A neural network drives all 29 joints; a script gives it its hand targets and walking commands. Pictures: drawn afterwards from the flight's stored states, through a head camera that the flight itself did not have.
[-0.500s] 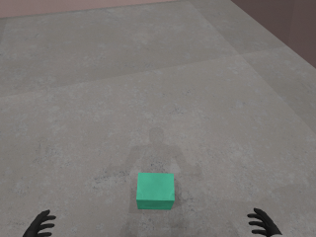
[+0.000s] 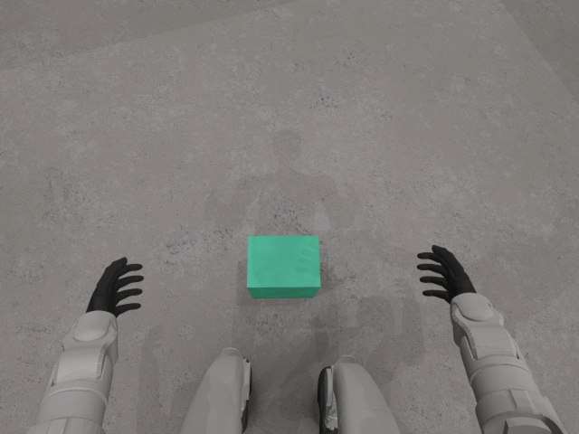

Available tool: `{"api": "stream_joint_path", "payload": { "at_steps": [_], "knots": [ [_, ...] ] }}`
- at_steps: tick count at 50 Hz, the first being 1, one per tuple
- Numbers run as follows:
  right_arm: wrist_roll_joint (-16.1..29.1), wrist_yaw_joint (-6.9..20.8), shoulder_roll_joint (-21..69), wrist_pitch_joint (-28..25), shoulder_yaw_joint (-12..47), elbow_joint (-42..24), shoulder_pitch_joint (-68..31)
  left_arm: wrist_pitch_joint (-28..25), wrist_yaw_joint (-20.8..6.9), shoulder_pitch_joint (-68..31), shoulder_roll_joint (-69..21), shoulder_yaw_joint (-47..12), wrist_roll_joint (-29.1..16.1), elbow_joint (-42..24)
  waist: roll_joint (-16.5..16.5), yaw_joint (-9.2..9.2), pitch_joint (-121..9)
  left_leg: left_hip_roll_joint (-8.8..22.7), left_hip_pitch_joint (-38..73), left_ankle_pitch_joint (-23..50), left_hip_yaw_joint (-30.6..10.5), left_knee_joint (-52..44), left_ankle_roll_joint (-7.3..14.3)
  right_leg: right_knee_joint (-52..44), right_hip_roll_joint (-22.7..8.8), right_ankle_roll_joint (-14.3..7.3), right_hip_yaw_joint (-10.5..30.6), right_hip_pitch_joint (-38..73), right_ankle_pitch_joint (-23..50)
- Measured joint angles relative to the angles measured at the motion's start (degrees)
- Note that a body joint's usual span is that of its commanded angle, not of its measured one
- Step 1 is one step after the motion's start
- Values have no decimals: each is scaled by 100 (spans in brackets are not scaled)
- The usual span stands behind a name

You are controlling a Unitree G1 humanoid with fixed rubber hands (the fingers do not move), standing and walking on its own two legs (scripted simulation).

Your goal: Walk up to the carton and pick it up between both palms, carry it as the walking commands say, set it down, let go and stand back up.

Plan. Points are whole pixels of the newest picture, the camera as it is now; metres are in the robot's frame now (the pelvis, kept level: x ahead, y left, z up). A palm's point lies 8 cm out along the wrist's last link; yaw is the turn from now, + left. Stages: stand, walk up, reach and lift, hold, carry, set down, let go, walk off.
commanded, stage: reach and lift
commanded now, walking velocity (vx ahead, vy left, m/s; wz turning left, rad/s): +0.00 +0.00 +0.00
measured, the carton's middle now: (283, 269) +0.43 +0.02 -0.61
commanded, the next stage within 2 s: none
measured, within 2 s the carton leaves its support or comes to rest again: neither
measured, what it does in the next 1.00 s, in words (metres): lowers itself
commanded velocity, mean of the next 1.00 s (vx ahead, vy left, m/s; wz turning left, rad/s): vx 0.00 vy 0.00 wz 0.00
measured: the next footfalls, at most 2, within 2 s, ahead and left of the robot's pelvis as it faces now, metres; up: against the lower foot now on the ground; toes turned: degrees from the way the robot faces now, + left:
none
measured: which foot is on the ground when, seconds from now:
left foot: down 0.00-1.00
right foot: down 0.00-1.00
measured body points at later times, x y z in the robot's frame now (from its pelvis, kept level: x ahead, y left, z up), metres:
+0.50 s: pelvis -0.05 +0.01 -0.05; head +0.21 +0.01 +0.31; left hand +0.39 +0.24 -0.16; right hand +0.42 -0.20 -0.16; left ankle +0.03 +0.14 -0.69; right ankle +0.02 -0.13 -0.69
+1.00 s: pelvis -0.03 +0.01 -0.07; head +0.28 +0.00 +0.25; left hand +0.45 +0.20 -0.21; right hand +0.47 -0.18 -0.21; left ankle +0.04 +0.14 -0.69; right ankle +0.02 -0.13 -0.69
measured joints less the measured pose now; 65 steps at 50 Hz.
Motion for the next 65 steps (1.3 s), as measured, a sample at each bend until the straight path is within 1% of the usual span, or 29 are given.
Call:
{"api": "stream_joint_path", "payload": {
  "at_steps": [4,8,14,20,24,27,33,37,41,46,49,54,57,60,65],
  "knots": [
    [69,-93,115,-71,-85,30,-193,-86,-16,-304,-9,82,-49,155,-14,-29,-288,32,-658,70,-53,137,-19,106,38,-20,-38,-635,80],
    [231,-122,76,-67,-173,126,-644,-98,-7,-833,-36,113,-136,230,1,-46,-404,27,-1311,163,-98,320,-20,284,40,-24,-66,-1270,165],
    [422,-148,-60,85,-306,337,-1787,87,60,-1959,23,142,-241,468,40,-70,-335,13,-2127,299,-97,606,8,580,34,-4,-38,-2094,298],
    [531,-133,-137,151,-405,821,-2912,211,164,-3029,48,221,-294,841,32,-67,-308,14,-2768,372,-44,824,47,794,41,32,35,-2754,394],
    [523,-113,-105,54,-494,1115,-3433,150,236,-3623,-54,318,-266,1121,12,-50,-379,6,-3161,386,-6,926,75,898,36,58,82,-3159,416],
    [433,-112,-61,-77,-618,1288,-3773,32,295,-4035,-157,408,-189,1314,17,-40,-438,-7,-3452,382,8,998,93,969,24,77,101,-3449,413],
    [221,-129,27,-343,-888,1444,-4402,-254,407,-4715,-305,588,-20,1523,48,-50,-539,-21,-4005,365,24,1089,119,1048,13,106,125,-3997,401],
    [130,-148,74,-469,-992,1410,-4707,-377,469,-4985,-401,706,70,1470,58,-61,-644,-15,-4313,370,32,1061,124,1009,20,114,134,-4305,416],
    [31,-152,191,-577,-1072,1303,-4653,-476,463,-4915,-548,849,204,1302,48,-75,-890,-7,-4539,381,29,971,112,918,33,110,136,-4535,431],
    [-55,-153,380,-687,-1121,1051,-4228,-623,359,-4522,-695,1081,370,1136,56,-30,-1265,-18,-4744,437,-71,845,41,781,104,92,172,-4758,531],
    [-133,-155,466,-720,-1154,1065,-4102,-701,266,-4388,-693,1217,419,1260,48,9,-1455,-40,-4888,412,-139,857,-9,807,145,89,214,-4935,531],
    [-341,-229,489,-648,-1258,1280,-4396,-727,110,-4642,-578,1403,465,1577,38,11,-1438,-42,-5375,285,-148,1400,-49,1411,169,73,242,-5458,360],
    [-342,-314,454,-547,-1268,1393,-4739,-661,78,-4983,-445,1375,405,1718,-10,-19,-1270,-37,-5780,154,-165,1945,-75,1980,194,63,253,-5879,220],
    [-227,-429,396,-446,-1214,1418,-5054,-575,123,-5333,-315,1294,335,1824,-53,-35,-1079,-26,-6226,-9,-206,2558,-101,2583,230,60,245,-6320,63],
    [131,-657,255,-319,-953,1298,-5325,-483,322,-5643,-156,1098,132,1785,-75,10,-768,-23,-6866,-271,-268,3475,-119,3465,276,76,232,-6939,-182]
  ]
}}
